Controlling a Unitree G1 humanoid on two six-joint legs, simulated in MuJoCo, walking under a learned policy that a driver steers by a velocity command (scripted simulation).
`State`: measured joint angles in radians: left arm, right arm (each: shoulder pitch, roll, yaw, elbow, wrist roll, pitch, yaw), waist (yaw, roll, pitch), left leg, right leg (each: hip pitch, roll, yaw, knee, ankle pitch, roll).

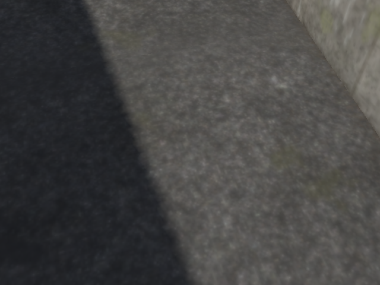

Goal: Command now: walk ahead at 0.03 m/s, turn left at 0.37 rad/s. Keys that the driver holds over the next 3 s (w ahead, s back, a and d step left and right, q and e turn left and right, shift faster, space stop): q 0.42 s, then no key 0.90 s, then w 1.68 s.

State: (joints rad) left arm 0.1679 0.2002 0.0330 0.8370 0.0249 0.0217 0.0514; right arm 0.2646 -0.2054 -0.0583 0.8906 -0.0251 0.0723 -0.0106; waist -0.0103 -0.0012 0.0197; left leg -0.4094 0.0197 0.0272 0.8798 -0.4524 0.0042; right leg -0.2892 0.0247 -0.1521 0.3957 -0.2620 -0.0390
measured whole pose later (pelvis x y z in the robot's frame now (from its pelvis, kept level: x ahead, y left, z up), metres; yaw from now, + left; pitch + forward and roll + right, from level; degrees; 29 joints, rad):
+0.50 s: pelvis -0.01 +0.01 -0.01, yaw +18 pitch +1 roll +0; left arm 0.14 0.25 0.05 0.75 0.01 0.05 0.03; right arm 0.23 -0.27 -0.09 0.75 -0.03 0.05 -0.03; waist -0.03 0.00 0.04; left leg -0.25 -0.12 -0.18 0.47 -0.39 0.08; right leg -0.46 0.01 0.01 0.86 -0.44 0.05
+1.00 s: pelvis -0.01 -0.01 -0.01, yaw +21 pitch -1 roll -1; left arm 0.21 0.22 0.03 0.83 0.02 0.04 0.02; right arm 0.25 -0.21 -0.02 0.87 -0.02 0.04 -0.03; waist 0.01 0.00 0.04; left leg -0.14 -0.03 -0.04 0.40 -0.40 0.02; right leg -0.25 0.03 -0.04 0.49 -0.39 -0.04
